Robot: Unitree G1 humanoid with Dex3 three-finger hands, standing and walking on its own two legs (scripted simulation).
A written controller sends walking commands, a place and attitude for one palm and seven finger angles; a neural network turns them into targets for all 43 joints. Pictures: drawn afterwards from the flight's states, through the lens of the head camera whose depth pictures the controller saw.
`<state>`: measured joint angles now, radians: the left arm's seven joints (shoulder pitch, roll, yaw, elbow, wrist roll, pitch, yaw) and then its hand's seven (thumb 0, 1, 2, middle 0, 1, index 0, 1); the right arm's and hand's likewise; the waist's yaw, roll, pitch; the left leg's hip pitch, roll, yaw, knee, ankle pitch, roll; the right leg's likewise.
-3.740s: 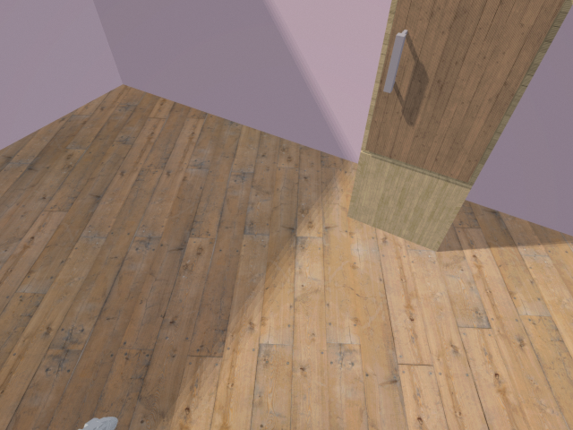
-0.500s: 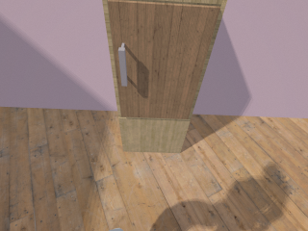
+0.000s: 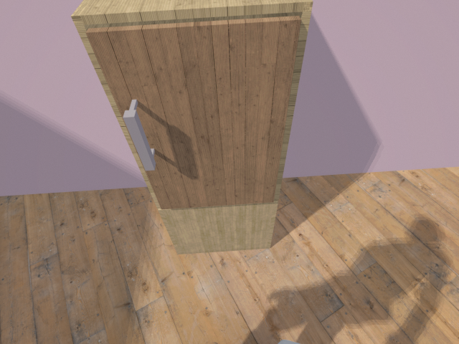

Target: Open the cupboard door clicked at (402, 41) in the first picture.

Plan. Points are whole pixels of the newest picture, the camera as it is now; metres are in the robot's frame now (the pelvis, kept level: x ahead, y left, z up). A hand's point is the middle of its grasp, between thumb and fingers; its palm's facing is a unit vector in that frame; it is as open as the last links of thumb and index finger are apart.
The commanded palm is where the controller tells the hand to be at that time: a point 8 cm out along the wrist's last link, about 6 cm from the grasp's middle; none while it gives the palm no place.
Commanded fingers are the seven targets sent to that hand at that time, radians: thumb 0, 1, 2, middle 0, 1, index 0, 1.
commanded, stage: come to a stop and stand still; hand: left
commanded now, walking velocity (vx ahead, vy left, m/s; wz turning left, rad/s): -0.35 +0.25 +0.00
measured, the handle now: (142, 136) +0.55 +0.22 +0.03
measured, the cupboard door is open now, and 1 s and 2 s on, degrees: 0 0 0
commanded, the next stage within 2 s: look again from close up in 1.48 s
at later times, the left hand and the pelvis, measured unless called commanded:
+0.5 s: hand out of the picture +0.02 +0.25 -0.18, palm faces +0.12 -0.97 -0.21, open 7.4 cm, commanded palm none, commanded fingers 0.00 0.90 0.90 -0.20 -0.30 -0.20 -0.30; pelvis -0.02 +0.05 +0.00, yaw +3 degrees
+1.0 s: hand out of the picture -0.04 +0.27 -0.15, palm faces +0.03 -0.98 -0.21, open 7.4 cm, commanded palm none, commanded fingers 0.00 0.90 0.90 -0.20 -0.30 -0.20 -0.30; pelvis -0.05 +0.10 +0.02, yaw +1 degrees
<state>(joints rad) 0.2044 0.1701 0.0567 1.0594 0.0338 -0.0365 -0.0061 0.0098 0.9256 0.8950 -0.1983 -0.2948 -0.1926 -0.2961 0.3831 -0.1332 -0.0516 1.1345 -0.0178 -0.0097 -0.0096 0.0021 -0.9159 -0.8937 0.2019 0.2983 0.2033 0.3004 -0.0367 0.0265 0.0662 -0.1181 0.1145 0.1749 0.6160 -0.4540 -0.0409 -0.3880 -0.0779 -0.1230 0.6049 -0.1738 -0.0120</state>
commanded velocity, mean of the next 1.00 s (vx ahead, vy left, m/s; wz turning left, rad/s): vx -0.05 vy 0.05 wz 0.00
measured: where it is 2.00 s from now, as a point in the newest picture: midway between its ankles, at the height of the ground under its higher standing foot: outside the picture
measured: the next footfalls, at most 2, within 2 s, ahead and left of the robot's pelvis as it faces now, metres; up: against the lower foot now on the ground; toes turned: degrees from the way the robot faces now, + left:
left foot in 0.50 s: +0.00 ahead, +0.16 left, +0.00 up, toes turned +5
right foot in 0.90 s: -0.05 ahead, -0.02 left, +0.00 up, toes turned +1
